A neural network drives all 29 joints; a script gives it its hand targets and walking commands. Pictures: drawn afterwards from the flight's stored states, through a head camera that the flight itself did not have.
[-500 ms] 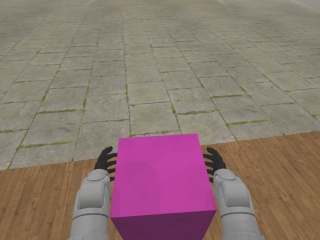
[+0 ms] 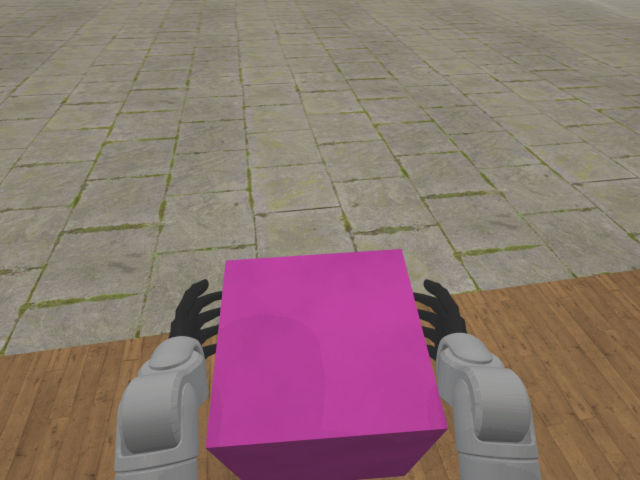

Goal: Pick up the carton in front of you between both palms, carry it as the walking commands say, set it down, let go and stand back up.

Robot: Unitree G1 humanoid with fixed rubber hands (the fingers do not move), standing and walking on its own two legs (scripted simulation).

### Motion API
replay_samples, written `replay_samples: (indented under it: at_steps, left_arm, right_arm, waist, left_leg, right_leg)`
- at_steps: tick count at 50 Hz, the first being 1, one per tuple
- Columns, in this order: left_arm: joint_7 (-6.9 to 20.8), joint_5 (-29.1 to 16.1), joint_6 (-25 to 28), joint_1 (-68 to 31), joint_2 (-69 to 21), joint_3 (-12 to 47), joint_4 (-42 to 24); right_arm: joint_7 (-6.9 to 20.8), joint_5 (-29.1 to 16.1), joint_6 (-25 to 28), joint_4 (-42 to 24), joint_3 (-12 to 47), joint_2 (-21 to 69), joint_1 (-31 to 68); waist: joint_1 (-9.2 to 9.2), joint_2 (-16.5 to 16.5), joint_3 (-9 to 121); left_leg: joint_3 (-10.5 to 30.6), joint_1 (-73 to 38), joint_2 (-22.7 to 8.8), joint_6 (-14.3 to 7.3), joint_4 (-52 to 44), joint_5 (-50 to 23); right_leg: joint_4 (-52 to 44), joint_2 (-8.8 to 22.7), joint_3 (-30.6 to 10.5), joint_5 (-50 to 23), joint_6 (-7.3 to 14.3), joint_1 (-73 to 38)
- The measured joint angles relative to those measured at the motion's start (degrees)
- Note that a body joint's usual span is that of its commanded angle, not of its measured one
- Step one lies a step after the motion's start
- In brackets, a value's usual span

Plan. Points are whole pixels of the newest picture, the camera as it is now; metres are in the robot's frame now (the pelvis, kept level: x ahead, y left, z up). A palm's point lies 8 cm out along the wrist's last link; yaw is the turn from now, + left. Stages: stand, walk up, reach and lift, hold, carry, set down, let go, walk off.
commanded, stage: carry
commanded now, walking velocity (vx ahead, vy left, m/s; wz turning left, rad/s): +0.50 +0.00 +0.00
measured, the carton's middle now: (321, 376) +0.27 +0.00 +0.02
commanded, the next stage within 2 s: none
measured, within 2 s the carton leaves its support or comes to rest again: neither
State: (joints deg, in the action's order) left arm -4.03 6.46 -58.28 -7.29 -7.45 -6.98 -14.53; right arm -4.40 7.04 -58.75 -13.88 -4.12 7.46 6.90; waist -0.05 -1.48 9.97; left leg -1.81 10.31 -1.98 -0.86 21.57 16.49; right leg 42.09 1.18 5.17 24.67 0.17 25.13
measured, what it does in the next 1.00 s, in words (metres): walks ahead: right foot, then left foot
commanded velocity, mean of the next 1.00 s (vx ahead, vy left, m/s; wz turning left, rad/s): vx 0.26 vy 0.00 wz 0.00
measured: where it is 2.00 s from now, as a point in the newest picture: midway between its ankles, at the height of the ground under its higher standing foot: (299, 421)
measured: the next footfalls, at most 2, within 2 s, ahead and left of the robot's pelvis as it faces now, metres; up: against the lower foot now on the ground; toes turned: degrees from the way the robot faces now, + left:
right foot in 0.14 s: +0.17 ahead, -0.11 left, +0.00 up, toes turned -9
left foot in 0.56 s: +0.48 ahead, +0.12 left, +0.00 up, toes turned +14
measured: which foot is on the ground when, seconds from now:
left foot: down 0.00-0.16, up 0.18-0.54, down 0.56-1.00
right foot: up 0.00-0.12, down 0.14-0.56, up 0.58-0.90, down 0.92-1.00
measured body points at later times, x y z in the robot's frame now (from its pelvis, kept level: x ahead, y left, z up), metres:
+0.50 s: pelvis +0.27 +0.00 -0.01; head +0.25 +0.00 +0.44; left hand +0.51 +0.17 +0.08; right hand +0.52 -0.14 +0.07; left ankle +0.40 +0.13 -0.72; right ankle +0.13 -0.11 -0.75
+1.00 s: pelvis +0.51 +0.03 -0.02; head +0.52 +0.02 +0.43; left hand +0.83 +0.19 +0.08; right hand +0.83 -0.12 +0.07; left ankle +0.44 +0.11 -0.75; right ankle +0.57 -0.06 -0.75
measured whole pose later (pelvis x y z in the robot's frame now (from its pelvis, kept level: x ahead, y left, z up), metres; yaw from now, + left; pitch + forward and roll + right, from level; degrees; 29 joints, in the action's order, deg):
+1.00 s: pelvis +0.51 +0.03 -0.02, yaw +2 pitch +3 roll -1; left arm -8.3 3.0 -61.8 -18.5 -7.5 -10.3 -11.7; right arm -8.6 1.2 -63.1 -12.4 -8.8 5.3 17.6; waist 0.1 -2.2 3.9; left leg -11.0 13.9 -4.0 -0.8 36.0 25.2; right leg 34.1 1.4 10.2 13.1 3.7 24.5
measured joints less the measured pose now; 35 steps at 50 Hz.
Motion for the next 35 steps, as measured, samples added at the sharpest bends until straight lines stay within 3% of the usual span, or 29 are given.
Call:
replay_samples:
  at_steps: [6, 8, 10, 13, 15, 19, 25, 28, 30, 33, 35]
  left_arm:
    - [-1.97, -2.46, -5.77, 4.14, 0.18, 3.07, -10.63]
    - [-2.52, -2.98, -7.04, 4.9, 0.13, 4.12, -12.4]
    - [-3.23, -3.58, -8.13, 5.58, 0.14, 4.75, -11.75]
    - [-4.63, -4.61, -10.0, 7.41, 0.06, 4.31, -12.53]
    - [-5.04, -5.27, -10.55, 8.12, 0.01, 3.81, -13.34]
    - [-5.37, -5.78, -10.32, 8.03, 0.05, 3.36, -13.82]
    - [-5.23, -6.28, -9.74, 8.26, 0.04, 4.18, -14.52]
    - [-4.72, -5.75, -9.54, 8.8, 0.01, 4.37, -15.75]
    - [-4.29, -5.3, -9.2, 7.97, 0.13, 3.23, -14.61]
    - [-4.05, -4.75, -8.92, 6.0, 0.21, 2.18, -12.48]
    - [-3.87, -4.4, -8.16, 4.5, 0.24, 2.17, -11.16]
  right_arm:
    - [-1.61, -2.28, -6.4, -12.41, 1.25, -0.16, -5.04]
    - [-2.19, -3.33, -7.97, -15.22, 0.75, -0.19, -6.34]
    - [-3.11, -4.63, -9.68, -15.67, -0.12, -0.14, -7.32]
    - [-4.26, -5.8, -11.45, -14.92, 0.33, -0.12, -7.76]
    - [-4.31, -6.29, -11.56, -14.32, 0.62, -0.12, -7.63]
    - [-4.34, -6.37, -10.75, -14.25, 1.0, -0.1, -7.64]
    - [-4.34, -6.06, -9.84, -16.93, 1.14, 0.11, -10.03]
    - [-4.31, -5.88, -9.54, -17.95, 1.63, 0.17, -10.51]
    - [-4.29, -5.43, -8.56, -15.51, 2.32, 0.06, -9.25]
    - [-4.27, -5.3, -7.8, -12.42, 2.06, -0.11, -6.94]
    - [-4.25, -5.34, -6.99, -11.66, 1.34, -0.12, -6.03]
  waist:
    - [1.43, -0.84, -0.57]
    - [1.67, -1.08, -0.56]
    - [1.33, -0.97, -0.45]
    - [0.26, 0.49, -0.65]
    - [-0.65, 1.23, -0.75]
    - [-2.0, 1.99, -0.77]
    - [-2.08, 1.96, -1.27]
    - [-1.57, 2.62, -1.93]
    - [-0.23, 4.23, -2.85]
    - [0.95, 3.68, -5.42]
    - [1.5, 3.41, -6.7]
  left_leg:
    - [0.65, -4.38, -1.43, 1.69, -0.18, 4.49]
    - [0.45, -1.83, -2.22, 1.96, 9.65, 9.26]
    - [0.12, 5.22, -2.33, 1.04, 25.73, 10.38]
    - [-2.14, 14.96, -2.71, 0.08, 39.06, 7.0]
    - [-3.37, 19.26, -3.5, 0.39, 37.64, 3.21]
    - [-4.76, 23.79, -4.35, 1.51, 25.57, -3.36]
    - [-8.39, 22.84, -3.27, 0.68, 10.35, -10.56]
    - [-11.47, 18.25, -1.59, -1.14, 6.22, -11.31]
    - [-12.79, 18.23, -0.76, -3.84, 10.87, -9.94]
    - [-13.28, 15.71, -1.16, -4.38, 10.9, -5.62]
    - [-13.33, 13.12, -0.98, -3.6, 8.09, -5.76]
  right_leg:
    - [-14.95, -1.1, 5.41, -10.72, -0.19, -0.59]
    - [-16.17, -1.18, 7.0, -15.84, 2.04, -2.26]
    - [-13.26, -1.01, 8.03, -13.47, 3.88, -2.78]
    - [-16.26, -0.76, 7.95, -11.0, 3.87, -6.98]
    - [-20.02, -0.7, 7.54, -11.4, 3.17, -10.42]
    - [-26.1, -0.21, 6.75, -10.86, 2.29, -17.08]
    - [-28.0, 1.18, 6.25, -4.91, -0.75, -26.23]
    - [-21.14, 3.13, 5.19, 2.04, -2.66, -28.37]
    - [-4.39, 5.36, 2.65, 4.08, -2.62, -22.55]
    - [21.09, 2.72, -1.44, 3.54, -0.69, -8.37]
    - [25.09, 2.12, -1.17, 1.35, 0.48, -1.29]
